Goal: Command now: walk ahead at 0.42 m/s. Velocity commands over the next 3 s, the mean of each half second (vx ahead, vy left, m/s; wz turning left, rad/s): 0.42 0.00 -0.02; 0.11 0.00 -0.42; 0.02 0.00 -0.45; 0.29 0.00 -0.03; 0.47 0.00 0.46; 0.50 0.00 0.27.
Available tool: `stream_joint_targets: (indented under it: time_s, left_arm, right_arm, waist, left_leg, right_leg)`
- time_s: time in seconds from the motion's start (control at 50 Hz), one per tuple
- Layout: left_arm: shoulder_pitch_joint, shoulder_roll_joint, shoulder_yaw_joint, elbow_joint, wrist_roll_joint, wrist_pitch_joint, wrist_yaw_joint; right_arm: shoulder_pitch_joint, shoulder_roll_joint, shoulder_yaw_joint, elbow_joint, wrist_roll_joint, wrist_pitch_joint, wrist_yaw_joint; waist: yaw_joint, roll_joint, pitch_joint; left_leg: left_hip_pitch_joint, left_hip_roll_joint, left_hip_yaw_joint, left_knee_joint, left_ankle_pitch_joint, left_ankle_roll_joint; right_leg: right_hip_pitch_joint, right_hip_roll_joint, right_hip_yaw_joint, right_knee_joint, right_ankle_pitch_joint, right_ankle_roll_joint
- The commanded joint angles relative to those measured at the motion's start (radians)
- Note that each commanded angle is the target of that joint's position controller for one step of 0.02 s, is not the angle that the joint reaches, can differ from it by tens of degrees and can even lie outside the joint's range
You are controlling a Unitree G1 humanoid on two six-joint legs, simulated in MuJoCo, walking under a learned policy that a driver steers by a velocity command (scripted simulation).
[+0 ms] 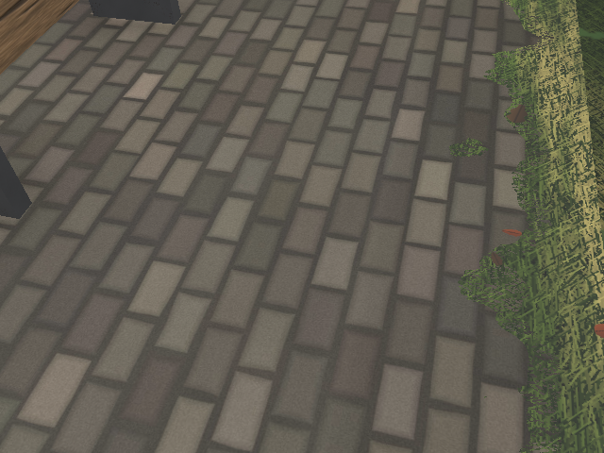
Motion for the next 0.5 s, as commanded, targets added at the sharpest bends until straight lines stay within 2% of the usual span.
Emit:
stream_joint_targets:
  time_s: [0.02, 0.06, 0.1, 0.18, 0.24, 0.28, 0.3, 0.32, 0.34, 0.36, 0.38, 0.4, 0.42, 0.44, 0.46, 0.48, 0.5]
  left_arm:
    - [0.061, 0.083, 0.005, -0.013, -0.004, -0.02, 0.006]
    - [0.123, 0.08, -0.001, 0.016, -0.007, -0.029, 0.01]
    - [0.163, 0.079, -0.006, 0.033, -0.008, -0.031, 0.013]
    - [0.178, 0.068, -0.015, 0.044, -0.006, -0.032, 0.015]
    - [0.191, 0.082, -0.013, 0.057, -0.005, -0.034, 0.02]
    - [0.169, 0.092, -0.01, 0.06, -0.004, -0.035, 0.023]
    - [0.15, 0.102, -0.007, 0.058, -0.003, -0.036, 0.025]
    - [0.134, 0.113, -0.003, 0.057, 0.001, -0.033, 0.028]
    - [0.118, 0.119, 0.0, 0.054, 0.001, -0.026, 0.027]
    - [0.119, 0.111, -0.003, 0.045, -0.004, -0.023, 0.024]
    - [0.187, 0.023, -0.021, 0.019, -0.024, -0.021, 0.017]
    - [0.254, 0.027, -0.008, 0.032, -0.038, -0.016, 0.012]
    - [0.16, 0.076, 0.004, 0.014, -0.018, -0.008, 0.019]
    - [0.094, 0.062, 0.002, 0.001, -0.009, -0.01, 0.019]
    - [0.084, 0.038, 0.002, 0.006, -0.007, -0.005, 0.02]
    - [0.092, 0.03, 0.004, 0.011, 0.008, 0.01, 0.019]
    - [0.115, 0.014, 0.004, 0.019, 0.013, 0.027, 0.015]
  right_arm:
    - [-0.052, -0.041, -0.006, -0.064, -0.01, -0.012, 0.018]
    - [-0.084, -0.044, -0.009, -0.078, -0.009, 0.0, 0.02]
    - [-0.16, -0.034, -0.005, -0.107, -0.007, 0.008, 0.02]
    - [-0.338, -0.008, 0.011, -0.182, 0.004, 0.008, 0.022]
    - [-0.393, -0.012, 0.015, -0.214, 0.01, 0.007, 0.019]
    - [-0.368, -0.032, 0.007, -0.22, 0.01, 0.002, 0.012]
    - [-0.318, -0.046, -0.001, -0.209, 0.009, -0.002, 0.005]
    - [-0.221, -0.066, -0.012, -0.18, 0.009, -0.007, -0.002]
    - [-0.067, -0.084, -0.026, -0.128, 0.008, -0.015, -0.01]
    - [0.087, -0.125, -0.045, -0.084, -0.009, -0.022, -0.021]
    - [0.195, -0.219, -0.067, -0.075, -0.034, -0.026, -0.028]
    - [0.14, -0.225, -0.07, -0.081, -0.006, -0.012, -0.017]
    - [0.004, -0.175, -0.059, -0.105, 0.024, -0.01, -0.014]
    - [-0.076, -0.095, -0.037, -0.122, 0.028, -0.02, -0.012]
    - [-0.096, -0.047, -0.023, -0.115, 0.02, -0.031, -0.012]
    - [-0.085, -0.016, -0.012, -0.101, 0.02, -0.039, -0.019]
    - [-0.076, -0.003, -0.005, -0.092, 0.016, -0.045, -0.022]
  waist:
    - [-0.004, -0.085, 0.088]
    - [-0.002, -0.094, 0.079]
    - [0.01, -0.093, 0.087]
    - [0.036, -0.11, 0.124]
    - [0.041, -0.12, 0.132]
    - [0.013, -0.115, 0.116]
    - [-0.014, -0.118, 0.086]
    - [-0.055, -0.122, 0.032]
    - [-0.117, -0.106, -0.047]
    - [-0.172, -0.074, -0.128]
    - [-0.149, 0.09, -0.253]
    - [-0.099, 0.173, -0.312]
    - [-0.049, 0.039, -0.155]
    - [-0.031, -0.017, -0.052]
    - [-0.001, -0.045, -0.006]
    - [0.022, -0.031, 0.01]
    - [0.04, -0.013, 0.006]
  left_leg:
    - [-0.301, 0.075, -0.011, 0.06, 0.117, -0.008]
    - [-0.338, 0.071, 0.022, 0.041, 0.147, -0.028]
    - [-0.383, 0.068, 0.048, -0.007, 0.176, -0.046]
    - [-0.339, 0.038, 0.1, -0.253, 0.27, -0.059]
    - [-0.254, 0.012, 0.123, -0.389, 0.308, -0.031]
    - [-0.19, -0.007, 0.121, -0.431, 0.291, 0.006]
    - [-0.129, -0.029, 0.124, -0.441, 0.259, 0.026]
    - [-0.037, -0.055, 0.123, -0.449, 0.221, 0.045]
    - [0.121, -0.079, 0.13, -0.503, 0.229, 0.064]
    - [0.346, 0.001, 0.045, -0.533, 0.191, 0.095]
    - [0.575, 0.293, -0.337, -0.566, 0.137, 0.175]
    - [0.626, 0.427, -0.719, -0.728, 0.237, 0.296]
    - [0.472, 0.384, -0.55, -0.735, 0.282, 0.262]
    - [0.318, 0.348, -0.389, -0.75, 0.422, 0.23]
    - [0.217, 0.303, -0.268, -0.768, 0.565, 0.189]
    - [0.149, 0.268, -0.172, -0.775, 0.669, 0.157]
    - [0.108, 0.251, -0.1, -0.776, 0.745, 0.133]
  right_leg:
    - [0.13, -0.264, 0.326, -0.317, 0.025, -0.093]
    - [0.171, -0.248, 0.251, -0.301, 0.242, -0.097]
    - [0.186, -0.238, 0.203, -0.295, 0.374, -0.106]
    - [0.147, -0.204, 0.13, -0.306, 0.489, -0.107]
    - [0.166, -0.226, 0.116, -0.307, 0.569, -0.106]
    - [0.212, -0.248, 0.104, -0.258, 0.721, -0.098]
    - [0.239, -0.251, 0.091, -0.191, 0.86, -0.088]
    - [0.262, -0.25, 0.08, -0.074, 0.978, -0.077]
    - [0.246, -0.229, 0.061, 0.107, 0.992, -0.062]
    - [0.101, -0.194, 0.044, 0.34, 0.787, -0.049]
    - [-0.15, -0.077, -0.007, 0.709, 0.244, -0.018]
    - [-0.359, 0.068, 0.084, 0.959, -0.272, -0.005]
    - [-0.409, -0.022, 0.14, 0.973, -0.18, -0.012]
    - [-0.387, -0.054, 0.135, 0.919, -0.116, -0.01]
    - [-0.332, -0.082, 0.135, 0.86, -0.095, -0.007]
    - [-0.279, -0.099, 0.137, 0.805, -0.093, 0.001]
    - [-0.232, -0.097, 0.129, 0.775, -0.089, 0.008]
Next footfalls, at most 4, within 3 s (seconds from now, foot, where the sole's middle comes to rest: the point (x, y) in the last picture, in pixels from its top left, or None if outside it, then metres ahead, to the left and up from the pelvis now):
0.36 left None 0.37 0.08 -0.78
0.90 right None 0.43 -0.09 -0.78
1.38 left None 0.46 0.11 -0.78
1.80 right None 0.37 -0.07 -0.78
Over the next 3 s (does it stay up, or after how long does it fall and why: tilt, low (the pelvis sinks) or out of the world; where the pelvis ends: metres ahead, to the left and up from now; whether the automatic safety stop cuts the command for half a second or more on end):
stays up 1.00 -0.20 0.00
